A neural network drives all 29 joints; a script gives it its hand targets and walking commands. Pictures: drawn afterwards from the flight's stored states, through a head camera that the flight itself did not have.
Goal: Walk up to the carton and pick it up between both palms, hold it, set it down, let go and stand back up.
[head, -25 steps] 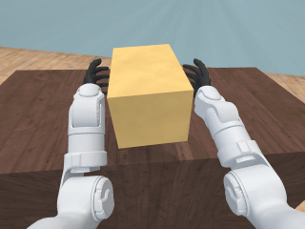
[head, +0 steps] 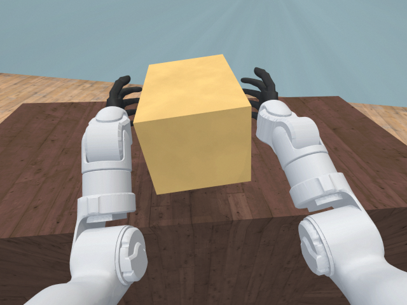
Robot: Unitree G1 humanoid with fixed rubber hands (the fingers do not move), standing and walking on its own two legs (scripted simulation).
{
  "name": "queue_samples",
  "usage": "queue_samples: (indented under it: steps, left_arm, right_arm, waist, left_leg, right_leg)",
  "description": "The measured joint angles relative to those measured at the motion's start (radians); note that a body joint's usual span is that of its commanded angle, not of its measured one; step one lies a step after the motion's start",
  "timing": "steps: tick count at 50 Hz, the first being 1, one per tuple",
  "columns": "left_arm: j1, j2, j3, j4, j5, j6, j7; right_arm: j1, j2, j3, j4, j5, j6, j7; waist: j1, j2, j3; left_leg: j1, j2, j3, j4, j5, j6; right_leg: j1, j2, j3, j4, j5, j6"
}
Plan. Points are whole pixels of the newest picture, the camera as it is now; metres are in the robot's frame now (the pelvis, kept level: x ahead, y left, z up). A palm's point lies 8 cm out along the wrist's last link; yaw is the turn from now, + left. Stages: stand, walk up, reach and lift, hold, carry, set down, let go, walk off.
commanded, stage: reach and lift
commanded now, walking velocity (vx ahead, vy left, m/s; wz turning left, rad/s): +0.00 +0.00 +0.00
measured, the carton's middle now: (193, 115) +0.44 +0.00 +0.23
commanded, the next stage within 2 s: hold in 0.28 s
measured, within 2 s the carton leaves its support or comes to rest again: neither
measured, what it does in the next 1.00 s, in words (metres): stands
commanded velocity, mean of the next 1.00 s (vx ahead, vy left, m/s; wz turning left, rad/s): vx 0.00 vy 0.00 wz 0.00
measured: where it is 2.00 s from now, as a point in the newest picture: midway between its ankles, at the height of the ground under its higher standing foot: outside the picture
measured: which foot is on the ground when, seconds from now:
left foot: down 0.00-1.00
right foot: down 0.00-1.00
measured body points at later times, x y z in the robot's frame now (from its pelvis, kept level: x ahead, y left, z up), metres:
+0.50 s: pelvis -0.01 +0.00 +0.00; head -0.09 +0.02 +0.44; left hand +0.39 +0.14 +0.29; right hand +0.38 -0.13 +0.30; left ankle +0.03 +0.13 -0.75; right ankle -0.01 -0.10 -0.75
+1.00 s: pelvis +0.00 +0.01 +0.00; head -0.09 +0.02 +0.44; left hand +0.39 +0.14 +0.29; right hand +0.38 -0.13 +0.31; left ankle +0.03 +0.13 -0.75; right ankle -0.01 -0.10 -0.75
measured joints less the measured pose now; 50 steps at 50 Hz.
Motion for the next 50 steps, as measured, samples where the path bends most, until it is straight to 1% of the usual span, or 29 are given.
queue_samples:
  steps: [4,8,13,16,20,25,28,31,35,38,42,50]
  left_arm:
    - [0.009,-0.001,-0.013,-0.031,-0.003,0.018,-0.001]
    - [-0.012,-0.015,0.007,-0.022,0.026,0.035,-0.013]
    - [-0.012,-0.021,0.003,-0.045,0.027,0.046,-0.010]
    - [-0.044,-0.025,0.021,-0.009,0.042,0.046,-0.010]
    - [-0.065,-0.011,0.025,0.022,0.028,0.037,-0.010]
    - [-0.089,0.002,0.032,0.076,0.020,0.026,-0.010]
    - [-0.075,0.011,0.012,0.066,0.008,0.030,-0.006]
    - [-0.077,0.014,0.009,0.081,0.007,0.031,-0.007]
    - [-0.087,0.015,0.015,0.112,0.009,0.027,-0.011]
    - [-0.083,0.023,-0.001,0.097,-0.002,0.029,-0.005]
    - [-0.078,0.018,-0.006,0.068,-0.013,0.029,0.006]
    - [-0.104,0.009,0.018,0.111,0.006,0.034,0.004]
  right_arm:
    - [0.023,-0.013,0.020,-0.048,0.031,0.017,-0.016]
    - [0.009,-0.021,0.012,-0.040,0.043,0.041,-0.018]
    - [0.002,-0.039,0.027,-0.057,0.061,0.055,-0.020]
    - [-0.035,-0.038,0.004,-0.014,0.047,0.065,-0.008]
    - [-0.061,-0.034,-0.006,0.000,0.021,0.078,-0.009]
    - [-0.092,-0.029,-0.022,0.055,0.013,0.073,-0.005]
    - [-0.079,-0.029,-0.009,0.047,0.019,0.069,-0.007]
    - [-0.075,-0.028,-0.010,0.053,0.024,0.072,-0.010]
    - [-0.084,-0.028,-0.016,0.073,0.021,0.080,-0.011]
    - [-0.085,-0.033,-0.005,0.061,0.027,0.080,-0.013]
    - [-0.073,-0.049,0.017,0.026,0.048,0.081,-0.018]
    - [-0.111,-0.045,-0.015,0.089,0.040,0.092,-0.010]
  waist:
    - [-0.005,0.013,0.000]
    - [-0.003,0.018,0.014]
    - [0.003,0.024,0.006]
    - [0.010,0.026,0.006]
    - [0.014,0.018,-0.001]
    - [0.018,0.010,-0.017]
    - [0.010,0.009,-0.030]
    - [0.005,0.008,-0.025]
    - [0.008,0.012,-0.022]
    - [0.006,0.017,-0.025]
    - [0.011,0.026,-0.036]
    - [0.015,0.022,-0.046]
  left_leg:
    - [0.011,-0.002,-0.006,0.015,-0.014,0.002]
    - [0.031,-0.007,-0.001,0.010,-0.014,0.009]
    - [0.025,-0.009,0.008,0.005,-0.009,0.010]
    - [0.018,-0.009,0.009,0.006,-0.005,0.011]
    - [0.006,-0.009,0.008,-0.007,0.009,0.010]
    - [-0.015,-0.005,0.002,-0.005,0.013,0.005]
    - [-0.023,-0.003,-0.010,0.005,0.008,0.001]
    - [-0.016,-0.004,-0.019,0.013,0.001,0.001]
    - [-0.017,-0.006,-0.018,0.016,-0.001,0.004]
    - [-0.029,-0.008,-0.019,0.019,-0.001,0.005]
    - [-0.035,-0.007,-0.017,0.023,-0.005,0.006]
    - [-0.025,-0.010,-0.017,0.020,-0.008,0.008]
  right_leg:
    - [0.022,0.001,0.000,-0.009,-0.001,0.003]
    - [0.037,-0.004,0.010,-0.006,-0.003,0.008]
    - [0.022,-0.005,0.023,0.000,0.001,0.009]
    - [0.010,-0.004,0.028,0.008,0.002,0.008]
    - [-0.010,-0.003,0.030,0.011,0.007,0.006]
    - [-0.028,0.003,0.028,0.010,0.011,0.001]
    - [-0.025,0.006,0.020,0.004,0.011,-0.001]
    - [-0.009,0.008,0.014,-0.003,0.011,0.000]
    - [-0.012,0.007,0.018,0.003,0.007,0.001]
    - [-0.024,0.006,0.021,0.007,0.007,0.002]
    - [-0.026,0.008,0.027,-0.002,0.012,0.004]
    - [-0.021,0.006,0.034,0.003,0.005,0.005]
